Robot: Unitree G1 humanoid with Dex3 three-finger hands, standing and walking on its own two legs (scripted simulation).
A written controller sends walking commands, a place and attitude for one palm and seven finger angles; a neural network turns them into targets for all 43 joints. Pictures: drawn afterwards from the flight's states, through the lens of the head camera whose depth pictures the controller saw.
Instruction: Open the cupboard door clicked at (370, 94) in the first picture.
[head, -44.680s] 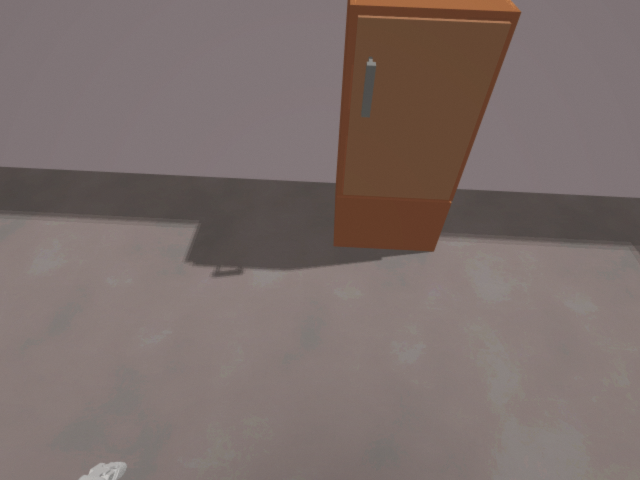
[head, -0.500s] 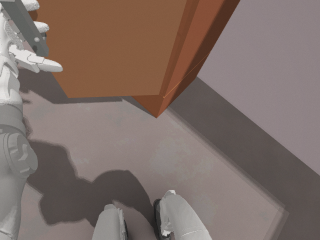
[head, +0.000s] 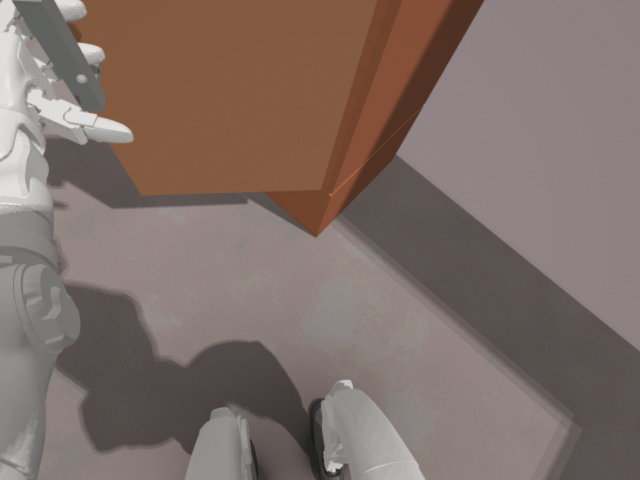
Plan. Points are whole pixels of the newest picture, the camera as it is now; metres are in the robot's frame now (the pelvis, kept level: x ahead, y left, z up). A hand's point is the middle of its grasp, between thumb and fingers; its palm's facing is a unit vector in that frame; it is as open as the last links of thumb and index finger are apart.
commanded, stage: close the thumb around the handle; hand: left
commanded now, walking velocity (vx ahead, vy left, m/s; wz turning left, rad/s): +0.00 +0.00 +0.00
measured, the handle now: (69, 41) +0.62 +0.21 +0.06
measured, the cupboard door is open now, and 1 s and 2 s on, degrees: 48 47 92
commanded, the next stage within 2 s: pull the door open along its arc in 0.76 s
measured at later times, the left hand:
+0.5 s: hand (82, 77) +0.56 +0.19 +0.07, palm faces -0.02 -1.00 -0.03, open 8.8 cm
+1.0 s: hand (84, 76) +0.56 +0.19 +0.07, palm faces -0.03 -1.00 -0.02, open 5.9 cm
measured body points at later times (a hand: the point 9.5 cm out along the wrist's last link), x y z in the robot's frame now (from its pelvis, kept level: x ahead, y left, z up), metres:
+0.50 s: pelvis +0.00 +0.00 +0.00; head +0.18 +0.03 +0.41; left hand +0.56 +0.24 +0.07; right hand -0.03 -0.25 -0.10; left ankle -0.01 +0.10 -0.64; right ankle +0.03 -0.12 -0.64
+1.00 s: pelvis +0.01 +0.00 +0.00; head +0.19 +0.03 +0.41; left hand +0.56 +0.24 +0.07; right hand -0.02 -0.25 -0.10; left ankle -0.01 +0.10 -0.64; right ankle +0.03 -0.12 -0.64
